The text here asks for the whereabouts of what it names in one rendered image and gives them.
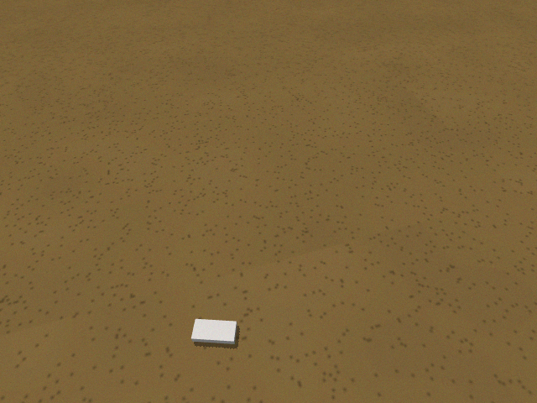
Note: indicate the small box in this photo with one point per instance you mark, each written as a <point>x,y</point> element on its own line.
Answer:
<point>214,331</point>

